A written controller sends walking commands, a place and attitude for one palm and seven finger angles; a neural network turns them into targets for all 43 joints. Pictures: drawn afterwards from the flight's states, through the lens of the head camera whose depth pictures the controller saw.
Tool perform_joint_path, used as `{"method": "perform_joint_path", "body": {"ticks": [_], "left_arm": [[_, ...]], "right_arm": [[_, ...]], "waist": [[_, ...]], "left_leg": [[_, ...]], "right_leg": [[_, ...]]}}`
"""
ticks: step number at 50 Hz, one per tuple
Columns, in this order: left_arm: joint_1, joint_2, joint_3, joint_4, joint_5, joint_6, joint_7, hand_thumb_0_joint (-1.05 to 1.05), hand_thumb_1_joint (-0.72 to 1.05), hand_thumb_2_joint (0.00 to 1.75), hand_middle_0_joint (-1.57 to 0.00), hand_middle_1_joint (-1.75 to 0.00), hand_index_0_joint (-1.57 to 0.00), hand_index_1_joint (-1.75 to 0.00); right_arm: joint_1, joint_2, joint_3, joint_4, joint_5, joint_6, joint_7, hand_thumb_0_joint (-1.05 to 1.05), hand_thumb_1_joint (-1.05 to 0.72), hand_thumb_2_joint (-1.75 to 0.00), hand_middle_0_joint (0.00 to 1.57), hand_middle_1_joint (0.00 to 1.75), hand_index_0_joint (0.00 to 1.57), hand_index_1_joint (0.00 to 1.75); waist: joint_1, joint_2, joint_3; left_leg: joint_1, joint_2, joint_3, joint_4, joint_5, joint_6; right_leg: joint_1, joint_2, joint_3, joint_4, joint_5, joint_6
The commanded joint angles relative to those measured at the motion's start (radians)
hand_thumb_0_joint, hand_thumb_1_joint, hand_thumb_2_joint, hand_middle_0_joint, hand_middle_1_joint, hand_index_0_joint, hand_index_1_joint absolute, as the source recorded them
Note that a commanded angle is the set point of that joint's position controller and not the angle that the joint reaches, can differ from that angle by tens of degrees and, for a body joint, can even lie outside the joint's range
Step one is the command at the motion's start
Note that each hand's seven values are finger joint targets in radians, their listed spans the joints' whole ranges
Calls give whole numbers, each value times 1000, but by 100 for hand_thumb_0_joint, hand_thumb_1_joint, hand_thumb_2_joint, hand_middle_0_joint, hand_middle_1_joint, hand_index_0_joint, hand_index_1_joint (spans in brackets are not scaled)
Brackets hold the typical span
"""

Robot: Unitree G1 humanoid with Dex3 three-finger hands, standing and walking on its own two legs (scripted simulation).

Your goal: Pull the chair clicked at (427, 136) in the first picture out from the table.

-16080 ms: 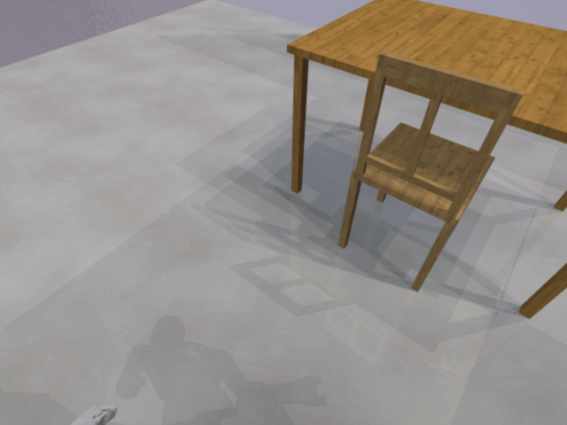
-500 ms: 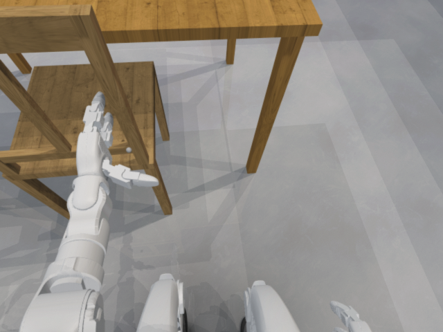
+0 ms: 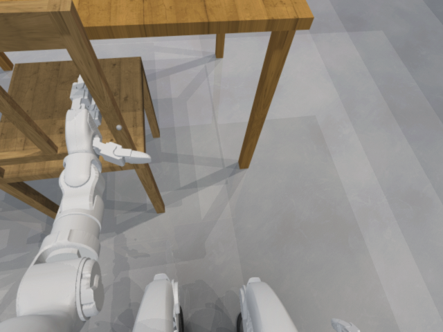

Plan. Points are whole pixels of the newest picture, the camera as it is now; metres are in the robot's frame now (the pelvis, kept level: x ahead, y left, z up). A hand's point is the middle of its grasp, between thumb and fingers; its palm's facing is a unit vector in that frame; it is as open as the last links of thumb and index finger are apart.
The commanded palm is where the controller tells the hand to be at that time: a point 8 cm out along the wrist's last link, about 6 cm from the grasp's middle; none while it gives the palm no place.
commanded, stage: push the fingers through the gap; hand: left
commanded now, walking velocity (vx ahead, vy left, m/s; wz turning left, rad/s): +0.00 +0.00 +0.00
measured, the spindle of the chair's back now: (13, 112) +0.52 +0.36 +0.02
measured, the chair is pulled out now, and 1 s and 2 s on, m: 0.00 0.00 0.01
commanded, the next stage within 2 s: hook a spindle and tug to test in 0.62 s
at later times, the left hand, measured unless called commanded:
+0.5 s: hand (121, 115) +0.50 +0.16 +0.04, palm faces +0.11 -0.99 -0.03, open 17.0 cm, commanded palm +0.47 +0.20 +0.04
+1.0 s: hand (119, 116) +0.50 +0.17 +0.03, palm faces +0.11 -0.99 -0.02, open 16.1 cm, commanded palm +0.47 +0.21 +0.04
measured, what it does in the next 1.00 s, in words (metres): stands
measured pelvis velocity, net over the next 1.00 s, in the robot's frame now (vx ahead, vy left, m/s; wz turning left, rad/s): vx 0.00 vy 0.00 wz -0.01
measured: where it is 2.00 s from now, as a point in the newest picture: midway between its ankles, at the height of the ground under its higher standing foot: outside the picture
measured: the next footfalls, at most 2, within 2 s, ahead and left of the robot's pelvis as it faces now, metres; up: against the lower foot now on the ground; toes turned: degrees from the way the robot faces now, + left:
none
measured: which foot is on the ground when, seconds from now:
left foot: down 0.00-1.00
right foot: down 0.00-1.00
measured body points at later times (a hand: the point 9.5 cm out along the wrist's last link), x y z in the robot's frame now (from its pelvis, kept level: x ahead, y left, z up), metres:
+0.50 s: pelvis +0.00 +0.00 +0.00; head +0.14 +0.01 +0.42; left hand +0.49 +0.22 +0.04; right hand +0.03 -0.26 -0.13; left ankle +0.05 +0.12 -0.61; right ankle +0.00 -0.13 -0.61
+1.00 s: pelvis +0.00 +0.00 +0.00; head +0.15 +0.02 +0.42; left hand +0.49 +0.22 +0.04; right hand +0.05 -0.26 -0.13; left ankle +0.05 +0.12 -0.61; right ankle +0.00 -0.13 -0.61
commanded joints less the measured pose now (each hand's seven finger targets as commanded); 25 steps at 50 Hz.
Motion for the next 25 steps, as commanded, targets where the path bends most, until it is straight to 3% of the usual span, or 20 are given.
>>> {"method": "perform_joint_path", "body": {"ticks": [1,3,5,11,15,17,22,25], "left_arm": [[-442,193,24,-179,13,-78,4,0,-50,30,-6,-8,-6,-8],[-450,198,31,-191,11,-90,4,0,-50,30,-6,-8,-6,-8],[-483,207,32,-186,15,-95,7,0,-50,30,-6,-8,-6,-8],[-565,243,40,-104,41,-89,6,0,-50,30,-6,-8,-6,-8],[-540,259,63,-96,29,-88,-3,0,-50,30,-6,-8,-6,-8],[-513,256,64,-96,27,-88,-13,0,-50,30,-6,-8,-6,-8],[-501,214,31,-110,25,-78,-14,0,-50,30,-6,-8,-6,-8],[-507,258,62,-112,26,-80,-6,0,-50,30,-6,-8,-6,-8]], "right_arm": [[119,-164,-62,-70,-5,-17,-9,0,-90,-90,20,30,20,30],[122,-163,-63,-74,-8,-13,-5,0,-90,-90,20,30,20,30],[125,-162,-63,-67,-11,-7,-3,0,-90,-90,20,30,20,30],[145,-168,-57,-56,-13,7,-3,0,-90,-90,20,30,20,30],[150,-171,-57,-62,-14,15,-3,0,-90,-90,20,30,20,30],[152,-169,-58,-68,-12,20,0,0,-90,-90,20,30,20,30],[153,-165,-59,-71,-8,30,6,0,-90,-90,20,30,20,30],[158,-167,-58,-68,-8,33,4,0,-90,-90,20,30,20,30]], "waist": [[-31,92,-457],[-21,109,-506],[-36,94,-515],[-61,81,-474],[-48,67,-514],[-35,91,-534],[-48,81,-497],[-42,63,-483]], "left_leg": [[470,-39,-31,-114,285,20],[510,-38,-33,-113,326,16],[507,-36,-34,-105,326,19],[449,-36,-36,-95,278,27],[440,-38,-25,-92,291,31],[468,-38,-29,-94,318,26],[468,-33,-29,-104,303,28],[424,-36,-19,-103,272,32]], "right_leg": [[55,34,-13,-177,294,-36],[65,35,-15,-175,320,-38],[66,37,-14,-174,325,-35],[45,37,-10,-174,290,-33],[86,38,-4,-178,317,-32],[82,39,-9,-169,331,-36],[66,40,-11,-183,316,-32],[102,41,-1,-191,311,-30]]}}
